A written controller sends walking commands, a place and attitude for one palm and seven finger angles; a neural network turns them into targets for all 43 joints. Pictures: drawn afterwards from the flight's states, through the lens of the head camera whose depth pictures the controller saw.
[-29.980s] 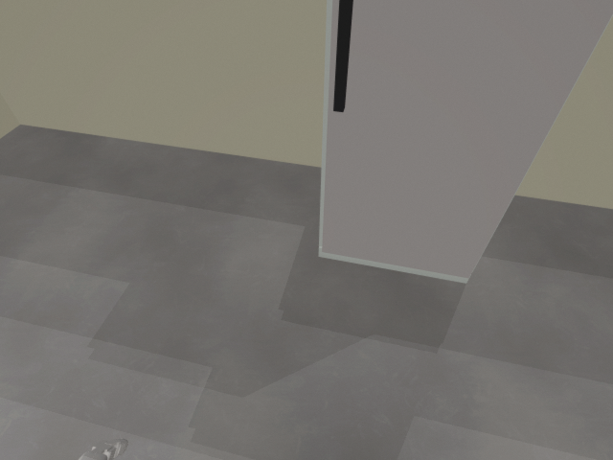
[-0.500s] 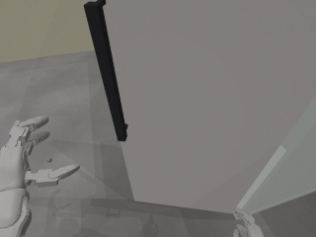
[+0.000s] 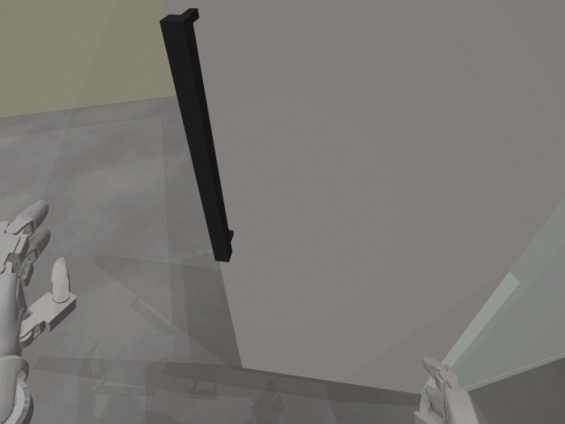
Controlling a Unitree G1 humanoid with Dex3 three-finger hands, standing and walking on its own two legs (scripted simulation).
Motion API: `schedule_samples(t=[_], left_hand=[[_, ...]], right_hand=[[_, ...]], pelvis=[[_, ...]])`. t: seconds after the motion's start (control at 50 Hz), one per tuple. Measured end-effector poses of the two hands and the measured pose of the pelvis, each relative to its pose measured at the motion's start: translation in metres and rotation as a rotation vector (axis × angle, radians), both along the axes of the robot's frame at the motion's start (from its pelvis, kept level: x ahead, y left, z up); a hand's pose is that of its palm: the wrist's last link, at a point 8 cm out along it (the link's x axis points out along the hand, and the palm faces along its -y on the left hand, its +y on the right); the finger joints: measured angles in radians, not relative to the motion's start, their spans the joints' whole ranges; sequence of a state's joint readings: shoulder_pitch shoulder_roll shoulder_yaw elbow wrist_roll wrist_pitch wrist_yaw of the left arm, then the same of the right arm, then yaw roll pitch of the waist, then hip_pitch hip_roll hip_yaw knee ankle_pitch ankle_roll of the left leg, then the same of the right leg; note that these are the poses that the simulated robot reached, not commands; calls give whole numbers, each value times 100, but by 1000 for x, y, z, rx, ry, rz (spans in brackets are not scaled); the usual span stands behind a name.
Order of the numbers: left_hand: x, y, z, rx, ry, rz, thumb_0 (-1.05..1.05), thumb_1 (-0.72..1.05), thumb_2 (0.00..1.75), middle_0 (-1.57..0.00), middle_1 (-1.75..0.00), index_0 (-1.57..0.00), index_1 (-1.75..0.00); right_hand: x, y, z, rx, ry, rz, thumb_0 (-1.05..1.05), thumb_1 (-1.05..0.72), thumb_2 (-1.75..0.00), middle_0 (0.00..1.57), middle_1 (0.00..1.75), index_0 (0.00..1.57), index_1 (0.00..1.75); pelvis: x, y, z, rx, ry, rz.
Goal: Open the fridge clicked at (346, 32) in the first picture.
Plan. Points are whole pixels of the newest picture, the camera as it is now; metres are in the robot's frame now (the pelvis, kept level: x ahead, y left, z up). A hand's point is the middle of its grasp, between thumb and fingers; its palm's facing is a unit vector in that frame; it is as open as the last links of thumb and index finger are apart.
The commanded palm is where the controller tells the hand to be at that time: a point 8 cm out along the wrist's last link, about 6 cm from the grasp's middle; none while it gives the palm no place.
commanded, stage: draw the hand back to the body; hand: left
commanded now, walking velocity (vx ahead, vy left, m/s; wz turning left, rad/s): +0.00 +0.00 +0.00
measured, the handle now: (211, 160) +0.42 +0.18 +0.18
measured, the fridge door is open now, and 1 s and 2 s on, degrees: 65 65 65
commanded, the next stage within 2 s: step back with the hand held close in 0.24 s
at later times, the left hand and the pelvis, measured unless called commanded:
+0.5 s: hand (64, 284) +0.19 +0.27 +0.17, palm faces +0.49 -0.77 -0.40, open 7.4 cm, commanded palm +0.12 +0.30 +0.17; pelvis -0.02 +0.00 +0.00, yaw +0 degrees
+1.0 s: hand out of the picture +0.09 +0.29 +0.16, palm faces +0.51 -0.75 -0.42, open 7.4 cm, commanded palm +0.03 +0.32 +0.17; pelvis -0.10 +0.02 -0.02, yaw +2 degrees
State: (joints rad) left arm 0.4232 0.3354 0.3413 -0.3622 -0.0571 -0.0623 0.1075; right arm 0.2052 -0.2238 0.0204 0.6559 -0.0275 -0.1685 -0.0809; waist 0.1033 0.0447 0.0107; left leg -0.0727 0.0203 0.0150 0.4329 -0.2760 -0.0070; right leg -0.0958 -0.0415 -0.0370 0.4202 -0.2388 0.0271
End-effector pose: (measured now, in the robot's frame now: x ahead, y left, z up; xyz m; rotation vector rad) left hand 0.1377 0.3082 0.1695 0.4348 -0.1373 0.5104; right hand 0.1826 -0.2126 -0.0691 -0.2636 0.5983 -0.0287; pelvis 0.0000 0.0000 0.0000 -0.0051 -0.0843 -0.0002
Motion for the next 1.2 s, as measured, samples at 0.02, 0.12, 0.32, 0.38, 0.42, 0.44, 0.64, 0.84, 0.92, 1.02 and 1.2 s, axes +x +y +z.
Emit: schedule_samples(t=[0.02, 0.12, 0.32, 0.38, 0.42, 0.44, 0.64, 0.84, 0.92, 1.02, 1.2], left_hand=[[0, 0, 0, -1, -2, 2, 1, 81, 86, -21, -35, -22, -35], [1, 0, -1, -10, 2, 6, 1, 86, 88, -21, -32, -21, -32], [0, -5, 1, -4, 3, -10, 1, 89, 90, -21, -30, -21, -30], [-1, -6, 4, 5, -8, -14, 1, 89, 90, -21, -30, -21, -30], [0, -5, 11, 30, -38, -18, 1, 89, 90, -21, -30, -21, -30], [1, -3, 15, 47, -52, -21, 1, 89, 90, -21, -30, -21, -30], [-6, -9, 6, 121, 43, -142, 1, 89, 90, -21, -30, -21, -30], [-58, 13, 14, 188, -49, -91, 1, 89, 90, -21, -30, -22, -30], [-76, 18, 9, 174, -90, -47, 1, 89, 90, -21, -30, -22, -30], [-94, 14, 1, 145, -116, -47, 1, 89, 90, -21, -30, -21, -30], [-134, 15, 19, 278, -192, -51, 1, 89, 90, -21, -30, -22, -30]], right_hand=[[1, 1, 0, 1, 1, 3, 1, -90, -90, 20, 30, 20, 30], [0, 5, -2, 8, 11, 9, 1, -90, -90, 20, 30, 20, 30], [-12, 1, -6, 10, 35, -6, 1, -90, -90, 21, 30, 20, 30], [-15, -2, -7, 9, 38, -12, 1, -90, -90, 20, 30, 20, 30], [-17, -3, -7, 7, 46, -15, 1, -90, -90, 20, 30, 20, 30], [-18, -4, -6, 4, 53, -18, 1, -90, -90, 20, 30, 20, 30], [-45, -15, -3, -13, 83, -124, 1, -90, -90, 20, 30, 20, 30], [-91, -7, -6, -40, 98, -131, 1, -90, -90, 20, 30, 20, 30], [-106, -4, -10, -38, 86, -109, 1, -90, -90, 20, 30, 20, 30], [-125, 0, -14, -48, 92, -80, 1, -90, -90, 21, 30, 20, 30], [-150, 3, -18, -45, 70, -47, 1, -90, -90, 21, 30, 20, 30]], pelvis=[[0, 0, 0, 0, 0, 1], [-1, -1, 0, 2, -2, 3], [-2, -2, 1, 0, -8, -1], [-4, -2, 1, 0, -12, -1], [-6, -3, 0, -4, 0, 3], [-8, -2, 0, -7, 9, 5], [-37, 10, -2, 0, 80, -18], [-72, 16, -9, -3, 66, -7], [-87, 16, -13, -13, 60, 10], [-105, 16, -16, -21, 62, 31], [-128, 9, -23, -44, 47, 121]])
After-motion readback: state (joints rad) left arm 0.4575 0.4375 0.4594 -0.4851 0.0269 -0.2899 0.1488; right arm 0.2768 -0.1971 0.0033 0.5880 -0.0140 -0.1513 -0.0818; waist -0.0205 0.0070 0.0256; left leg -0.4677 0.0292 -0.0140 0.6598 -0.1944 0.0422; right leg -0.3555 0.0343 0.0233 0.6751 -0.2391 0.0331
